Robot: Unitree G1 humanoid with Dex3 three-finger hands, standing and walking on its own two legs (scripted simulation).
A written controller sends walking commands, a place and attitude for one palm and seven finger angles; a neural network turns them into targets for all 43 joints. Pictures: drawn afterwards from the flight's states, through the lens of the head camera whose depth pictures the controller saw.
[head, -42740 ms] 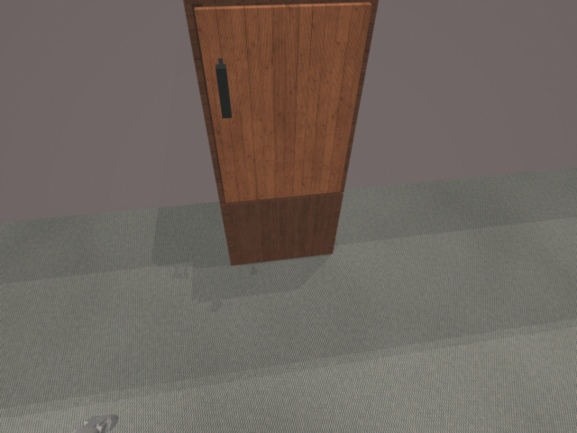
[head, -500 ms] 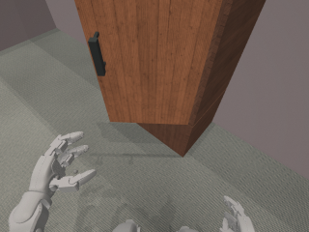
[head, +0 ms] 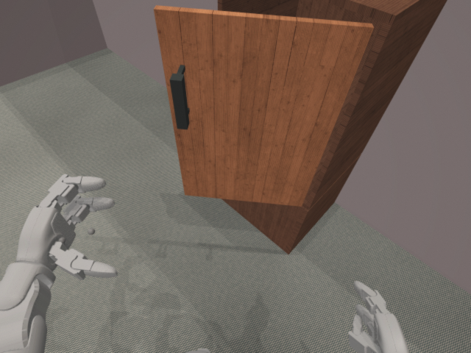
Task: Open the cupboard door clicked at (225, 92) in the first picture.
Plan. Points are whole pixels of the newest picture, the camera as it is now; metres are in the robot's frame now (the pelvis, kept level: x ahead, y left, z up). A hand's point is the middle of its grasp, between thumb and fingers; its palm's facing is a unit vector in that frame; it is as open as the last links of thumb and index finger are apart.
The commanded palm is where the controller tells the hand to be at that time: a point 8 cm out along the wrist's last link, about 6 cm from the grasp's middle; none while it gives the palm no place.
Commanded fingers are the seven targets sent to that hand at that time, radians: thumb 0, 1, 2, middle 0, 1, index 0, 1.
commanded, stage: raise the hand with hooked fingers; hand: left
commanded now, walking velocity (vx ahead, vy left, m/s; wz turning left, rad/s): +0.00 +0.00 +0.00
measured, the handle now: (182, 97) +0.61 +0.17 +0.09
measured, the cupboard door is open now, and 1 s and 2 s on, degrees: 38 38 38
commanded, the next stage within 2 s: move the hooked fingers beside the handle in 0.80 s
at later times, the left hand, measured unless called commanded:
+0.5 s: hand (88, 207) +0.30 +0.25 +0.10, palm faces -0.02 -1.00 -0.01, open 14.0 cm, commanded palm +0.26 +0.30 +0.11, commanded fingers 0.00 -0.50 0.30 -0.30 -1.20 -0.30 -1.20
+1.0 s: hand (106, 206) +0.30 +0.23 +0.10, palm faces +0.01 -1.00 -0.02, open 14.0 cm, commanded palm +0.28 +0.29 +0.11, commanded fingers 0.00 -0.50 0.30 -0.30 -1.20 -0.30 -1.20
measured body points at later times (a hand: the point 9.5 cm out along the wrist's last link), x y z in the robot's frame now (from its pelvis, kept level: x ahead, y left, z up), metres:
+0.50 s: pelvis +0.00 -0.01 +0.01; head +0.03 -0.01 +0.46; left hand +0.29 +0.31 +0.11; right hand +0.15 -0.27 -0.07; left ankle +0.02 +0.06 -0.71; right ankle +0.00 -0.12 -0.70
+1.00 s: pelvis +0.00 -0.04 +0.01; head +0.03 -0.05 +0.46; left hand +0.30 +0.28 +0.11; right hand +0.16 -0.29 -0.07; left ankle +0.02 +0.06 -0.71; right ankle +0.00 -0.12 -0.71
